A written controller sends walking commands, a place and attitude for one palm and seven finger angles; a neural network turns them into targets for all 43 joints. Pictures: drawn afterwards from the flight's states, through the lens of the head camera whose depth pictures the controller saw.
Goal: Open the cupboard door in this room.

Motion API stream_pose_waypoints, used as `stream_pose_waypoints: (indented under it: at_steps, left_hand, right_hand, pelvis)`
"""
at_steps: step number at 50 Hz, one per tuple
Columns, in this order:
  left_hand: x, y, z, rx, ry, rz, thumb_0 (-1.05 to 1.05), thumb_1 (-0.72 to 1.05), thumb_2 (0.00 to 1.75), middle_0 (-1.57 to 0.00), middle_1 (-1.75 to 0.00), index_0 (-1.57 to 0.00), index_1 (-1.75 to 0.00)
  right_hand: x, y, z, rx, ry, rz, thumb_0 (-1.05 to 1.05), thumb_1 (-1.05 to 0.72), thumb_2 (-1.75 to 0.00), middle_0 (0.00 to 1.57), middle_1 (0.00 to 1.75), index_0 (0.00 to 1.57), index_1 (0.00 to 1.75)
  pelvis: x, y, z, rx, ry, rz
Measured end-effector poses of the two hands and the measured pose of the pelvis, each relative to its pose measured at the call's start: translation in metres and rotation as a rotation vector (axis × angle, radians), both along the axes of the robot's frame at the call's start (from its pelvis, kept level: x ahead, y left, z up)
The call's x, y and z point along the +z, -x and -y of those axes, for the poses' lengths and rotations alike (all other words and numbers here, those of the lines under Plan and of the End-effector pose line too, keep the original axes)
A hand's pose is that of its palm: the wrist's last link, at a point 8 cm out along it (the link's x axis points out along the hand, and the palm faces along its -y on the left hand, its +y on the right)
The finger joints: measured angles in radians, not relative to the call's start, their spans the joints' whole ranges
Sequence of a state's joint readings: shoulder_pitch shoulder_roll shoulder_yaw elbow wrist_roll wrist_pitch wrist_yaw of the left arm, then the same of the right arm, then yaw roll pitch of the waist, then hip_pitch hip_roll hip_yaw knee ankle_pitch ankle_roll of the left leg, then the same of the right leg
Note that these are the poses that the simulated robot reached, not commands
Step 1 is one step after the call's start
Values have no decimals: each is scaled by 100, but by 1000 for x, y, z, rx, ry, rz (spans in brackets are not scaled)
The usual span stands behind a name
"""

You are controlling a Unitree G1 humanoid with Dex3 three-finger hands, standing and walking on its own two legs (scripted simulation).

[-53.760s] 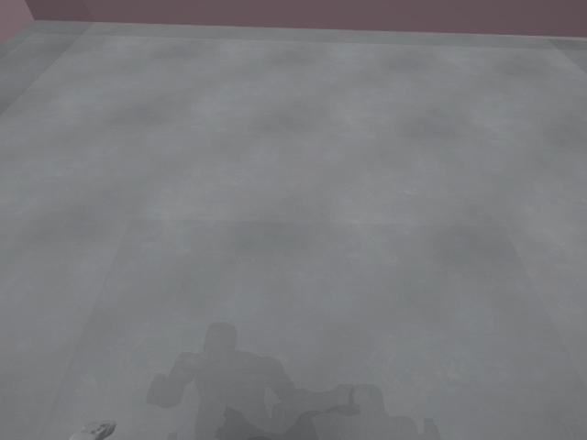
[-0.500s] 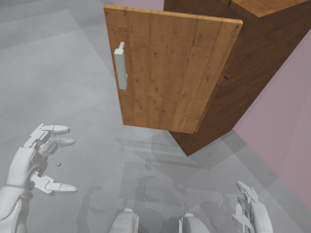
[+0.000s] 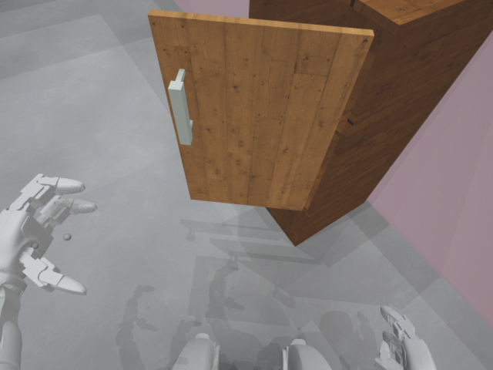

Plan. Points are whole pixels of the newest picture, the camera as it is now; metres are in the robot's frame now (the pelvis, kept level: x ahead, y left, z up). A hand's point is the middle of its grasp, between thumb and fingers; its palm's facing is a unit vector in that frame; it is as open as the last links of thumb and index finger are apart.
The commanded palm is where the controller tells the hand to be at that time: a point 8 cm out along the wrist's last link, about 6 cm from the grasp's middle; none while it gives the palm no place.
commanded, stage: raise the hand with hooked fingers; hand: left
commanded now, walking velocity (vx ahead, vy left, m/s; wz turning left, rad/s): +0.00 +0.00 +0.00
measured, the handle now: (183, 108) +0.59 +0.16 +0.03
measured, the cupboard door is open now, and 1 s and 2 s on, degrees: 52 52 52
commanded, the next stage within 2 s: move the hooked fingers beside the handle in 0.38 s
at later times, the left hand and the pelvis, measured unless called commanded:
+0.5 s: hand (74, 244) +0.28 +0.27 +0.05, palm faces -0.04 -1.00 -0.04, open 14.0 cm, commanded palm +0.26 +0.31 +0.05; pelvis +0.00 -0.01 +0.00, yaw +0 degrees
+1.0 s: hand (106, 192) +0.37 +0.25 +0.05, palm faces -0.06 -1.00 -0.03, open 14.0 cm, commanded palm +0.35 +0.30 +0.05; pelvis -0.01 +0.00 +0.00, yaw -1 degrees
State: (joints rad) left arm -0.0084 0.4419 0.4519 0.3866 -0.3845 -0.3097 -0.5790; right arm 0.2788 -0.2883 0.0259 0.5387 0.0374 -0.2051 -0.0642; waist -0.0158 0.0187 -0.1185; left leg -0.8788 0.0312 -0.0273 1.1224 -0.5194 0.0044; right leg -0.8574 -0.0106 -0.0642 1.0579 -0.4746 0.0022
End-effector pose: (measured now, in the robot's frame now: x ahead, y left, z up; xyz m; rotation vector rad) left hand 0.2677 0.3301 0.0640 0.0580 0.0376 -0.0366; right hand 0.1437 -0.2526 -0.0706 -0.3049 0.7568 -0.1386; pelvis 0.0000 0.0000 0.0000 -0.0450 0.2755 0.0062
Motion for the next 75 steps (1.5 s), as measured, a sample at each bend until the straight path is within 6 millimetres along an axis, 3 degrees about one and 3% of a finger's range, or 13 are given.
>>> stream_pose_waypoints:
  at_steps: [11,28,36,44,56,75]
  left_hand:
    - [-8,3,12,-1,6,-8,-1,-50,30,-30,-120,-30,-120]
    - [-7,6,9,2,18,6,-1,-50,30,-30,-120,-30,-120]
    - [-11,-26,15,-24,34,19,-1,-50,30,-30,-120,-30,-120]
    - [-9,-63,25,-32,35,11,-1,-50,30,-30,-120,-30,-120]
    - [-11,-99,34,-22,30,10,-1,-50,30,-30,-120,-30,-120]
    - [-12,-159,38,-14,43,13,-1,-50,30,-30,-120,-30,-120]
  right_hand:
    - [0,8,7,-17,-1,-5,1,-90,-90,20,30,20,30]
    - [-1,-4,-2,8,-12,26,1,-90,-90,20,30,20,30]
    - [-8,1,-2,4,8,-4,1,-90,-90,20,30,20,30]
    - [-12,21,-1,-38,-1,-71,1,-90,-90,20,30,20,30]
    - [-25,57,8,-101,1,-222,1,-90,-90,20,30,20,30]
    - [-40,92,19,-158,21,-368,1,-90,-89,20,30,20,30]
  pelvis:
    - [0,3,5,-6,-7,3]
    - [-3,5,5,2,-3,8]
    - [-7,9,2,7,1,-6]
    - [-5,8,0,-7,-4,-23]
    - [-5,4,-1,-17,-8,-49]
    - [-16,7,3,-26,-4,-100]
